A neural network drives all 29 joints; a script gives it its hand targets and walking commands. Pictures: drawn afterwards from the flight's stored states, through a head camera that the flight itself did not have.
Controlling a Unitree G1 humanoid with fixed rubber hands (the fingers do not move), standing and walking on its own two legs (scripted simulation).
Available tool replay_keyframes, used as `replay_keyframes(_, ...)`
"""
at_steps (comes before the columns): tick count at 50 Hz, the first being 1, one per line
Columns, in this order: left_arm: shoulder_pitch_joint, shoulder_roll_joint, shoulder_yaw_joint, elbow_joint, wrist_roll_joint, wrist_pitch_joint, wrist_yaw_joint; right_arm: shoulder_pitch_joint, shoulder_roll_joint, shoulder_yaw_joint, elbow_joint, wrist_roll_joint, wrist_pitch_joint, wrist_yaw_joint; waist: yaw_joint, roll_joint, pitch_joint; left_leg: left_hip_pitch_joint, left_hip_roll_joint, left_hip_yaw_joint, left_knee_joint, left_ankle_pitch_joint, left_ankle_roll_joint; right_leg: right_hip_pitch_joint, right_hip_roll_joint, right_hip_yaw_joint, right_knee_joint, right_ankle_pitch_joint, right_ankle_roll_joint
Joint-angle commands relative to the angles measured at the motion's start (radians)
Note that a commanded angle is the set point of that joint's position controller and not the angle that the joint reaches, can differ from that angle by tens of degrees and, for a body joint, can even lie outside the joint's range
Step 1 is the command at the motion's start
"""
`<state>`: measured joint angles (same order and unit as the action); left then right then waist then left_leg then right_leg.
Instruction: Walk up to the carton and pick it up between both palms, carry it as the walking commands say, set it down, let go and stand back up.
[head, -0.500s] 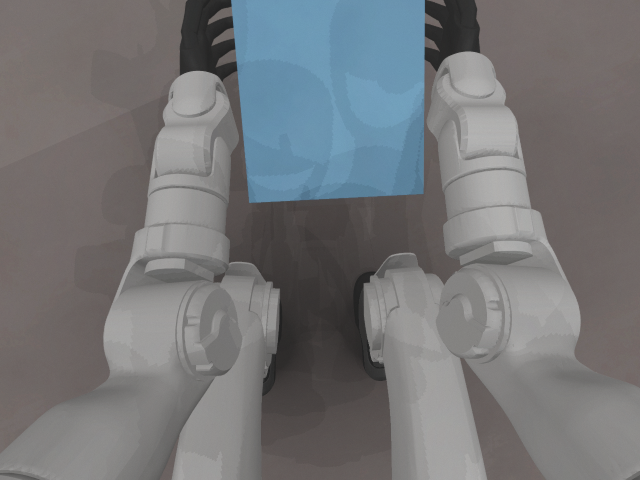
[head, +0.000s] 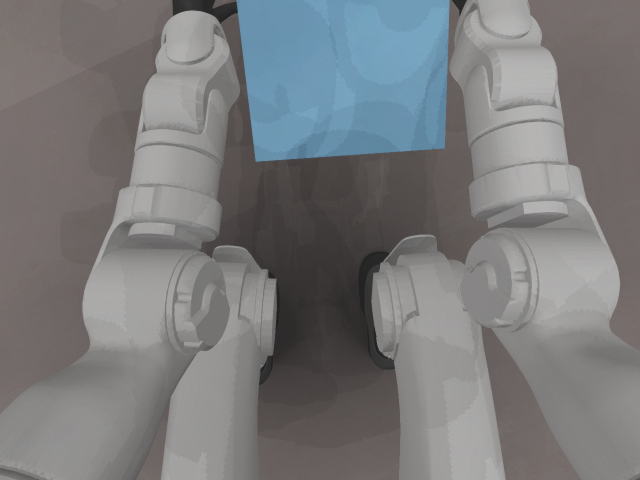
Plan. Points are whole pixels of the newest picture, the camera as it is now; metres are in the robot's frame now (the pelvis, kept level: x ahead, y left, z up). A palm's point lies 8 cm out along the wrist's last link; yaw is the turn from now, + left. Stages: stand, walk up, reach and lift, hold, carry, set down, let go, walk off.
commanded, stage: set down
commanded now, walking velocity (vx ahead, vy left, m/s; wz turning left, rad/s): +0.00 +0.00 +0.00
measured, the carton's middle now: (336, 40) +0.54 -0.05 -0.23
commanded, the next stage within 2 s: none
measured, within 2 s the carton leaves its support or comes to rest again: rests again in 0.72 s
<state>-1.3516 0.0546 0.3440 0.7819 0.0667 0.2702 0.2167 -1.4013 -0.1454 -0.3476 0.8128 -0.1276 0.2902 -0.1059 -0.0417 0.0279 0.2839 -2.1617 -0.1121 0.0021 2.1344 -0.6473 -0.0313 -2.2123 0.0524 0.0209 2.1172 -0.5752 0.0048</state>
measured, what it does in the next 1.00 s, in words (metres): stands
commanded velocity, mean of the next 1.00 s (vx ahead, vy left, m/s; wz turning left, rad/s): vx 0.00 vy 0.00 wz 0.00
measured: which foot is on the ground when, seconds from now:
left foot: down 0.00-1.00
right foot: down 0.00-1.00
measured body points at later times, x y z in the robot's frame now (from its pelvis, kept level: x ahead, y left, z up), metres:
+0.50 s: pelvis -0.01 +0.00 -0.01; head +0.35 -0.03 +0.25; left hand +0.55 +0.08 -0.16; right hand +0.56 -0.18 -0.15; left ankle +0.09 +0.11 -0.36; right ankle +0.11 -0.11 -0.36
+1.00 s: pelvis +0.00 +0.00 -0.02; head +0.37 -0.02 +0.23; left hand +0.57 +0.08 -0.18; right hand +0.57 -0.18 -0.17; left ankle +0.09 +0.11 -0.36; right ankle +0.11 -0.11 -0.36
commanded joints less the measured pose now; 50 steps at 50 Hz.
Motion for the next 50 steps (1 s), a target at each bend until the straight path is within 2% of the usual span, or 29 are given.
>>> replay_keyframes(1, -0.723, -0.956, -0.483, -0.099, -0.118, -0.051, -0.280, -0.541, 1.018, 0.453, -0.020, 0.125, -0.033, 0.273, -0.019, -0.037, -1.360, 0.512, -0.092, 0.050, -0.159, 0.422, 0.016, 0.821, 0.088, -0.049, -0.125, 0.508, 0.008)
replay_keyframes(19, -0.747, -0.896, -0.373, -0.007, -0.074, -0.052, -0.294, -0.555, 0.956, 0.351, 0.079, 0.067, -0.032, 0.298, -0.022, -0.038, -1.189, 0.434, -0.087, 0.065, -0.160, 0.299, 0.019, 0.700, 0.078, -0.059, -0.128, 0.349, 0.000)
replay_keyframes(36, -0.664, -0.865, -0.319, 0.075, -0.035, -0.047, -0.324, -0.513, 0.944, 0.323, 0.141, 0.053, -0.031, 0.321, 0.009, -0.054, -1.071, 0.354, -0.078, 0.068, -0.136, 0.287, 0.022, 0.643, 0.075, -0.051, -0.109, 0.330, 0.007)
replay_keyframes(50, -0.570, -0.868, -0.313, 0.125, -0.009, -0.046, -0.333, -0.434, 0.930, 0.304, 0.200, 0.032, -0.030, 0.347, 0.014, -0.019, -0.968, 0.338, -0.075, 0.061, -0.116, 0.308, 0.015, 0.572, 0.077, -0.051, -0.083, 0.337, 0.005)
